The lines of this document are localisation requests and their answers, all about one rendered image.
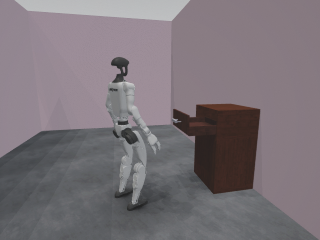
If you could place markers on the left robot upper arm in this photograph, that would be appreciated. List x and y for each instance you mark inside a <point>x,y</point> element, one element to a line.
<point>108,98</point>

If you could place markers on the robot torso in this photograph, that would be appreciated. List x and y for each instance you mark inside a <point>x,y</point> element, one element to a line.
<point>119,107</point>

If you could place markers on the robot right forearm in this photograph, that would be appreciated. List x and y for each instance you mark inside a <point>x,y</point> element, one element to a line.
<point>139,122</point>

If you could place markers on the right robot shin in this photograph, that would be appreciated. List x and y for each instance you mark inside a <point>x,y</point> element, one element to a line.
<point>138,182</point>

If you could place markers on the cabinet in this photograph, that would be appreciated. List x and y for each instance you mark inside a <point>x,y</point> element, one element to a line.
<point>225,161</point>

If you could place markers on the right robot hand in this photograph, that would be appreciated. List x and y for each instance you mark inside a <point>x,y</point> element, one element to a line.
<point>151,140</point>

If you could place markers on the drawer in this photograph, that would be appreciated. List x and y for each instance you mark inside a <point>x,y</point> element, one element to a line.
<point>194,126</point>

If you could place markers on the robot left forearm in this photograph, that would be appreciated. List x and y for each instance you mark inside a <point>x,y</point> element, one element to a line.
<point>114,118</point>

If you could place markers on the right robot upper arm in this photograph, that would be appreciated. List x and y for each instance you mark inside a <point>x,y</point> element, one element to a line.
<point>129,89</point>

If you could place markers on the handle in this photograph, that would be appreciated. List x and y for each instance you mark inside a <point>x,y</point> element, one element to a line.
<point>175,120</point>

